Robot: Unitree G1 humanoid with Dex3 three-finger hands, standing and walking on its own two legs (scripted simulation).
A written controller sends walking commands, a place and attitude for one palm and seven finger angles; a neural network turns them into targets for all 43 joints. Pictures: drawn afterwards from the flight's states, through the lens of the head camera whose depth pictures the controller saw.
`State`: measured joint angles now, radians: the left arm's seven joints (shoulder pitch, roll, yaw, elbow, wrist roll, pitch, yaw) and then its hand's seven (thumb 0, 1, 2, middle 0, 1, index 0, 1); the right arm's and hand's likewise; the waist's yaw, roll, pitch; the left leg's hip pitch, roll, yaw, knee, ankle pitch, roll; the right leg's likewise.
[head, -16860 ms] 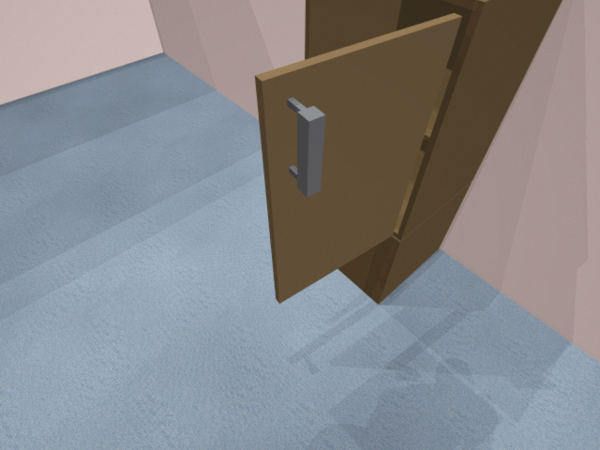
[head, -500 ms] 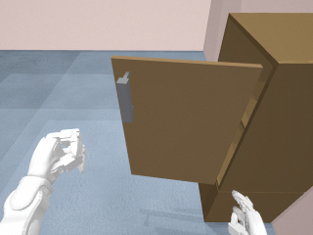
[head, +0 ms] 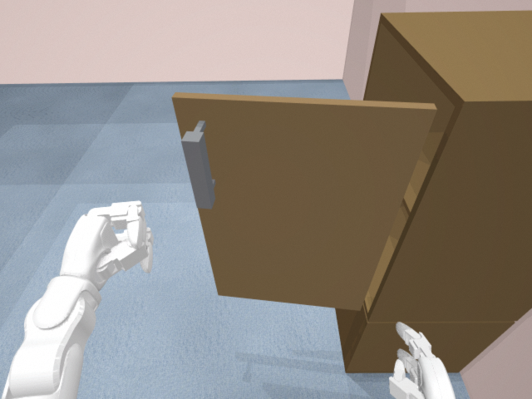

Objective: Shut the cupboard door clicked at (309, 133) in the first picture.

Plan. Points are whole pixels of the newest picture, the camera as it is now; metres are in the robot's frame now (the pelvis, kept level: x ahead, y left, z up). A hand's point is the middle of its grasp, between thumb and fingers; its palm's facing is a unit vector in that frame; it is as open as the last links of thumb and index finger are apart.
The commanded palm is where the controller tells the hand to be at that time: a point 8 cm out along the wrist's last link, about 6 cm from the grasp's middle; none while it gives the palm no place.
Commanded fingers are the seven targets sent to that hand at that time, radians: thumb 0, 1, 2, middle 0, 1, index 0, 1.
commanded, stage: bring the fist close to the handle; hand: left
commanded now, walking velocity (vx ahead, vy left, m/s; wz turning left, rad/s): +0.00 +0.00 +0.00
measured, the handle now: (203, 164) +0.44 +0.15 +0.15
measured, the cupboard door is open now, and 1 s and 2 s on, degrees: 83 83 70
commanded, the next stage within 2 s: push the door shut along its arc in 1.10 s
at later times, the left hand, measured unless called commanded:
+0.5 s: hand (190, 213) +0.32 +0.14 +0.15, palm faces -0.05 -1.00 -0.04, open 3.1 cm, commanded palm +0.30 +0.19 +0.15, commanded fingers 0.00 0.90 0.90 -1.30 -1.50 -1.30 -1.50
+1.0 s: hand (208, 200) +0.35 +0.12 +0.15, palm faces +0.00 -1.00 -0.05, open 3.1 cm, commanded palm +0.32 +0.17 +0.15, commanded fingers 0.00 0.90 0.90 -1.30 -1.50 -1.30 -1.50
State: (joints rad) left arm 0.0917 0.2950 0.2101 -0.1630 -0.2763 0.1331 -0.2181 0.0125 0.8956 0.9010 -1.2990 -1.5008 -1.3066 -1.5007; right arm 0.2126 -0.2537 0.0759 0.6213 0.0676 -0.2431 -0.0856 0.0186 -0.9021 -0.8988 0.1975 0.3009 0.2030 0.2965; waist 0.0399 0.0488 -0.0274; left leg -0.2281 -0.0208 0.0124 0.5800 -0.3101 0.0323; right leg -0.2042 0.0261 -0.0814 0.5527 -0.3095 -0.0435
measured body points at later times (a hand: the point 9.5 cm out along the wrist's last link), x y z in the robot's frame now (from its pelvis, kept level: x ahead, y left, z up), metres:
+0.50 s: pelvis +0.01 +0.01 +0.00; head +0.00 +0.00 +0.45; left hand +0.32 +0.20 +0.16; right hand +0.20 -0.21 -0.07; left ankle +0.00 +0.10 -0.73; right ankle +0.00 -0.09 -0.73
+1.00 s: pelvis +0.02 +0.00 +0.00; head +0.00 -0.02 +0.45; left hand +0.35 +0.18 +0.15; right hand +0.19 -0.23 -0.08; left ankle +0.00 +0.10 -0.73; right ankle +0.00 -0.09 -0.73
